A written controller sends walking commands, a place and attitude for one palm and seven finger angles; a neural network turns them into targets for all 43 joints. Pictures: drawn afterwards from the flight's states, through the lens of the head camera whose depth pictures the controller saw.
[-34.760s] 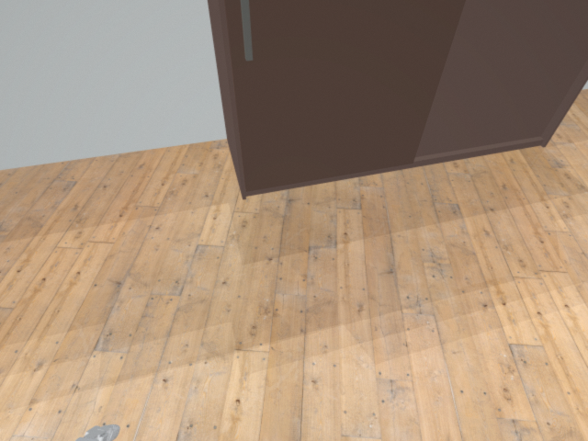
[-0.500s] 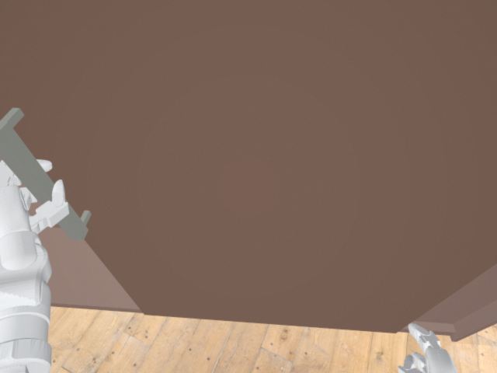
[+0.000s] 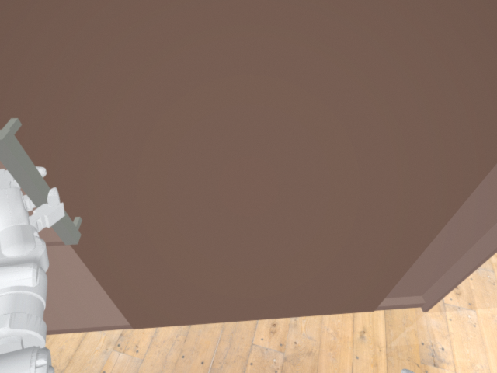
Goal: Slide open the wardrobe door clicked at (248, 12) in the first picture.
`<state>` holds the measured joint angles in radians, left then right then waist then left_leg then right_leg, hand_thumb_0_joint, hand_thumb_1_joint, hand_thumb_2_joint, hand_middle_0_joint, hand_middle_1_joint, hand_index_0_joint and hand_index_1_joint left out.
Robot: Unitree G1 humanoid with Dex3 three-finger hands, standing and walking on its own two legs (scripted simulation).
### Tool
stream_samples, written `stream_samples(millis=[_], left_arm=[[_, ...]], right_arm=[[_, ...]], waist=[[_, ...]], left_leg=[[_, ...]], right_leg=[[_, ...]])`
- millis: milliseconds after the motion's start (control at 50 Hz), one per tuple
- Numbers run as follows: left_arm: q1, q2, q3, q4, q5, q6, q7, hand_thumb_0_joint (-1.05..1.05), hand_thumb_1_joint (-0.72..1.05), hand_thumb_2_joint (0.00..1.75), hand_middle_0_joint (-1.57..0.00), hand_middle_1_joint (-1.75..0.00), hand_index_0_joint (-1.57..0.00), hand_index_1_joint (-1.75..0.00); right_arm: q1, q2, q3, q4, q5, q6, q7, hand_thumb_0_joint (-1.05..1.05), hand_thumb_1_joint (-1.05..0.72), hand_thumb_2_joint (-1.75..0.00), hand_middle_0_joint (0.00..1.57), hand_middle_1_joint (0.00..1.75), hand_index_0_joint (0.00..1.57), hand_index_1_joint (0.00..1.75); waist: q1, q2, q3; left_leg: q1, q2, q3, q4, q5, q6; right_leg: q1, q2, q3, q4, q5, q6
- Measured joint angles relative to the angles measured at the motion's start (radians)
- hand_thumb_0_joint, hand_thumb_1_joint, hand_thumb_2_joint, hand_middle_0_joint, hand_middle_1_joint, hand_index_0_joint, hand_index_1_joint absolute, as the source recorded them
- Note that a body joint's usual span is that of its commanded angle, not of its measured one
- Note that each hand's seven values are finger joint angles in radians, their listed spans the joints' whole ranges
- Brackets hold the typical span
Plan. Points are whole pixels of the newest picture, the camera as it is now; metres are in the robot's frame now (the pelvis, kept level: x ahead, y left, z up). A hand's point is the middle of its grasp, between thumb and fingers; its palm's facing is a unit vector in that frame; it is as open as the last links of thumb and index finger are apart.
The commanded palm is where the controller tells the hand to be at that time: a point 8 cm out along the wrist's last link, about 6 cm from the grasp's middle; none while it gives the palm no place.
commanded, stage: stop walking and hold the door there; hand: left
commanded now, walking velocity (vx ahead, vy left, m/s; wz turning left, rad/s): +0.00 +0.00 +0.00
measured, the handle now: (46, 188) +0.40 +0.37 +0.08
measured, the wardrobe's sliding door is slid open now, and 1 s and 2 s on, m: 0.68 0.68 0.68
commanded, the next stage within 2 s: loosen the grip on the handle in 1.58 s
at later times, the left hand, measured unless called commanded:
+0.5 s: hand (53, 207) +0.36 +0.34 +0.08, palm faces +0.52 -0.79 -0.33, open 6.8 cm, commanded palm +0.31 +0.36 +0.08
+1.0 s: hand (48, 210) +0.35 +0.34 +0.08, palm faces +0.37 -0.87 -0.31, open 6.8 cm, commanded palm +0.31 +0.37 +0.08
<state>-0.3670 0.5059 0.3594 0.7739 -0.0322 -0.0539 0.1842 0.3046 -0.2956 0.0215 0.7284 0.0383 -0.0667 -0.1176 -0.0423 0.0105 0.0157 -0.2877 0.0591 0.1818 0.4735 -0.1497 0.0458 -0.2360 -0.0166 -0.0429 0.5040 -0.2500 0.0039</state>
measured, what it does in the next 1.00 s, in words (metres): steps to the left: left foot, then right foot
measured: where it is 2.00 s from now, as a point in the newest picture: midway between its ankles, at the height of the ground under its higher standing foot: outside the picture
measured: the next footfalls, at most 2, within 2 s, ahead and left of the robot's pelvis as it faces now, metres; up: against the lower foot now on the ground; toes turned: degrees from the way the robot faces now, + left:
left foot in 0.62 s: +0.05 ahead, +0.19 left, +0.00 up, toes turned +7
right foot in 0.98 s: -0.09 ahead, +0.01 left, +0.00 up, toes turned -2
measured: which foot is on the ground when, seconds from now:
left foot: down 0.00-0.42, up 0.44-0.60, down 0.62-1.00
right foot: down 0.00-0.66, up 0.68-0.96, down 0.98-1.00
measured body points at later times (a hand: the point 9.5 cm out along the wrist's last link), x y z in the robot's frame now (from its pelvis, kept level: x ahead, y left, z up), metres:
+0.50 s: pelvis +0.01 +0.01 +0.00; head +0.02 -0.02 +0.45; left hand +0.32 +0.38 +0.10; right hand +0.14 -0.27 -0.12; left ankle +0.04 +0.11 -0.72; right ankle +0.03 -0.12 -0.74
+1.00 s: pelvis -0.07 +0.08 -0.01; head +0.01 +0.06 +0.44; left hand +0.32 +0.39 +0.10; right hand +0.06 -0.12 -0.14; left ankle +0.01 +0.19 -0.74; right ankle -0.13 +0.01 -0.74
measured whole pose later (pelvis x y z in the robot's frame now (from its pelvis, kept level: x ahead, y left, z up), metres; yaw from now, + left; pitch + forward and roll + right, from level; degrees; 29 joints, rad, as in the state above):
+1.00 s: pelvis -0.07 +0.08 -0.01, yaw +0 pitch +1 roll +0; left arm -0.58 0.41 0.23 0.69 -0.05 -0.05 0.15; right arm 0.20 -0.20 0.08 0.67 0.03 -0.05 -0.06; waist 0.00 0.05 0.15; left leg -0.40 0.03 0.13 0.50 -0.13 0.04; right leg -0.18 0.04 -0.07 0.53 -0.38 -0.04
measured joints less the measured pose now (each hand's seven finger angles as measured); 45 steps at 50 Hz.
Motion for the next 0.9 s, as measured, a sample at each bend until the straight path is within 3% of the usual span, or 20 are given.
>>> stream_samples(millis=[120,200,300,420,460,520,560,620,660,740,800,900], left_arm=[[-0.034,0.000,-0.016,0.059,-0.006,-0.018,0.003,-0.07,0.69,0.76,-0.17,-1.18,-0.16,-1.28],[-0.048,-0.002,-0.022,0.085,-0.010,-0.031,0.000,-0.06,0.69,0.77,-0.17,-1.18,-0.16,-1.29],[-0.043,-0.011,-0.024,0.099,-0.014,-0.047,-0.004,-0.06,0.69,0.78,-0.18,-1.18,-0.17,-1.29],[-0.034,-0.027,-0.019,0.093,-0.009,-0.075,-0.022,-0.07,0.66,0.81,-0.21,-1.19,-0.18,-1.30],[-0.037,-0.040,-0.022,0.087,-0.004,-0.084,-0.028,-0.08,0.64,0.82,-0.22,-1.19,-0.19,-1.31],[-0.042,-0.066,-0.029,0.060,0.008,-0.090,-0.044,-0.08,0.61,0.83,-0.24,-1.21,-0.22,-1.32],[-0.050,-0.083,-0.032,0.034,0.023,-0.099,-0.060,-0.09,0.59,0.83,-0.26,-1.23,-0.24,-1.33],[-0.063,-0.103,-0.056,-0.020,0.031,-0.110,-0.076,-0.11,0.55,0.83,-0.29,-1.26,-0.28,-1.34],[-0.083,-0.110,-0.088,-0.066,0.023,-0.100,-0.068,-0.12,0.55,0.82,-0.30,-1.28,-0.30,-1.34],[-0.118,-0.118,-0.136,-0.115,0.011,-0.082,-0.041,-0.12,0.58,0.78,-0.27,-1.29,-0.27,-1.32],[-0.143,-0.126,-0.156,-0.134,0.004,-0.052,-0.029,-0.10,0.61,0.76,-0.23,-1.28,-0.23,-1.31],[-0.177,-0.113,-0.159,-0.129,-0.005,-0.017,-0.036,-0.09,0.65,0.73,-0.19,-1.29,-0.21,-1.31]], right_arm=[[0.019,-0.017,-0.009,0.006,0.002,-0.006,-0.005,0.01,-0.91,-0.90,0.20,0.30,0.20,0.30],[0.026,-0.010,-0.006,0.016,0.004,-0.006,0.000,0.01,-0.91,-0.90,0.20,0.29,0.20,0.30],[0.025,0.005,-0.002,0.025,0.005,-0.002,0.007,0.01,-0.91,-0.90,0.20,0.30,0.20,0.30],[-0.015,-0.006,-0.013,0.011,0.006,0.027,0.010,0.01,-0.91,-0.90,0.20,0.30,0.20,0.30],[-0.039,-0.025,-0.024,0.005,0.009,0.044,0.009,0.01,-0.91,-0.90,0.20,0.30,0.20,0.30],[-0.074,-0.049,-0.042,0.001,0.016,0.058,0.007,0.01,-0.91,-0.90,0.20,0.30,0.20,0.30],[-0.099,-0.058,-0.045,0.000,0.016,0.057,0.001,0.01,-0.91,-0.90,0.20,0.30,0.20,0.30],[-0.133,-0.069,-0.045,-0.018,0.012,0.061,-0.013,0.01,-0.91,-0.90,0.20,0.29,0.20,0.30],[-0.167,-0.058,-0.051,-0.026,0.012,0.065,-0.021,0.01,-0.91,-0.90,0.20,0.29,0.20,0.30],[-0.189,0.003,-0.035,-0.075,0.006,0.043,0.006,0.01,-0.91,-0.90,0.19,0.29,0.19,0.30],[-0.170,0.058,-0.004,-0.088,0.005,0.018,0.031,0.01,-0.91,-0.90,0.20,0.29,0.19,0.30],[-0.126,0.116,0.049,-0.071,-0.006,0.011,0.052,0.01,-0.91,-0.90,0.20,0.30,0.20,0.30]], waist=[[-0.001,0.004,0.000],[0.011,0.011,0.003],[0.027,0.027,-0.006],[0.041,0.058,-0.006],[0.047,0.071,0.001],[0.050,0.067,0.010],[0.040,0.050,0.021],[0.020,0.038,0.039],[0.025,0.017,0.075],[0.057,0.023,0.122],[0.066,0.025,0.129],[0.063,0.003,0.118]], left_leg=[[0.009,-0.012,-0.001,-0.044,0.030,0.003],[0.012,-0.014,-0.003,-0.047,0.030,0.000],[0.009,-0.008,-0.010,-0.036,0.015,-0.008],[-0.030,0.003,-0.024,0.034,-0.022,-0.023],[-0.054,-0.010,-0.068,0.113,-0.090,-0.047],[-0.080,-0.044,-0.129,0.239,-0.242,-0.065],[-0.075,-0.048,-0.145,0.244,-0.272,-0.076],[-0.022,-0.021,-0.142,0.118,-0.127,-0.095],[-0.019,-0.047,-0.117,0.099,-0.072,-0.067],[-0.034,-0.036,-0.084,0.085,-0.070,-0.021],[-0.045,-0.029,-0.080,0.045,-0.033,-0.011],[-0.070,-0.046,-0.063,0.006,0.009,-0.005]], right_leg=[[0.000,-0.008,-0.004,-0.015,-0.005,-0.003],[0.011,-0.009,-0.005,-0.042,0.051,0.001],[0.014,-0.004,-0.011,-0.041,0.034,0.000],[0.001,0.002,-0.019,-0.018,0.016,-0.001],[-0.010,-0.006,-0.016,0.005,0.006,0.004],[-0.031,-0.043,-0.006,0.034,-0.005,0.022],[-0.043,-0.081,-0.006,0.050,-0.007,0.042],[-0.072,-0.131,-0.010,0.090,-0.015,0.076],[-0.100,-0.165,0.007,0.130,0.003,0.080],[-0.174,-0.102,0.008,0.341,-0.229,0.039],[-0.174,-0.036,-0.023,0.439,-0.242,0.032],[-0.072,0.024,-0.037,0.305,-0.219,0.023]])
